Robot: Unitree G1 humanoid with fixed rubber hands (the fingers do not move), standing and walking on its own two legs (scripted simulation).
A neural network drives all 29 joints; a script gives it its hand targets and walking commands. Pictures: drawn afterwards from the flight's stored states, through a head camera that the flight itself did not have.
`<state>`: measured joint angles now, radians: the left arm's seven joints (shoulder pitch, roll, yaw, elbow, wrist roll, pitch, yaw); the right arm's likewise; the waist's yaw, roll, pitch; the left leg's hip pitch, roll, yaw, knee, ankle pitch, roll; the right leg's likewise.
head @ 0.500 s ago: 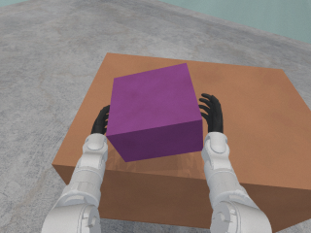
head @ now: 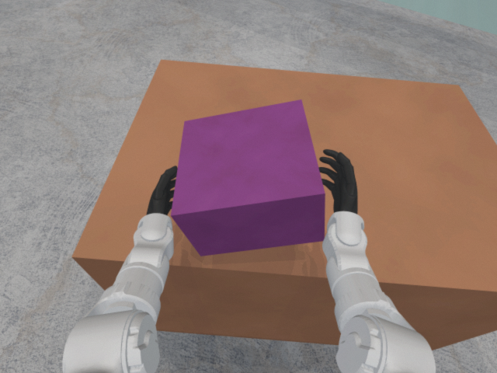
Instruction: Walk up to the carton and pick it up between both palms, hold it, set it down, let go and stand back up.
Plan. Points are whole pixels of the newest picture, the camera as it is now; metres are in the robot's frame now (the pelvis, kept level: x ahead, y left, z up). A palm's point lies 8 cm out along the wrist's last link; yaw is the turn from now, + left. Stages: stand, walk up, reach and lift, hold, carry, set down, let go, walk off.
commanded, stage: set down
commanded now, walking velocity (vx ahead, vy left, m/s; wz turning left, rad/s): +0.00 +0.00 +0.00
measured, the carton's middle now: (250, 178) +0.46 -0.02 +0.03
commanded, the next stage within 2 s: none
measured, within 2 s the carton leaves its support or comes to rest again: rests again in 0.82 s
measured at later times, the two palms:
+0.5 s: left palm (172, 207) +0.42 +0.13 +0.00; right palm (345, 212) +0.39 -0.19 +0.02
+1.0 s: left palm (174, 207) +0.44 +0.13 -0.04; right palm (335, 227) +0.39 -0.19 -0.04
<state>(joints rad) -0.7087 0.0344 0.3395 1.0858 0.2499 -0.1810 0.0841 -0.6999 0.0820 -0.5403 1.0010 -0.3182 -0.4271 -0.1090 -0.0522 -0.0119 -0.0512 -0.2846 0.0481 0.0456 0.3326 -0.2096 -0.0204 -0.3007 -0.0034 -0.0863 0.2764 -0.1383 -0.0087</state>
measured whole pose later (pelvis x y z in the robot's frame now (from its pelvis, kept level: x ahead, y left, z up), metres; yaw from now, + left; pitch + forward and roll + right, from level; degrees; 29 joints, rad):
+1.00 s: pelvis -0.01 +0.01 -0.02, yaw +1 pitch +29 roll -1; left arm -1.00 0.15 0.27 1.53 0.09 -0.57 0.08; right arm -0.82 -0.02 -0.60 1.24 -0.35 -0.59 -0.07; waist -0.10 0.05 -0.16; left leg -0.77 0.04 0.03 0.49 -0.22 -0.01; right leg -0.77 -0.02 -0.10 0.41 -0.14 0.00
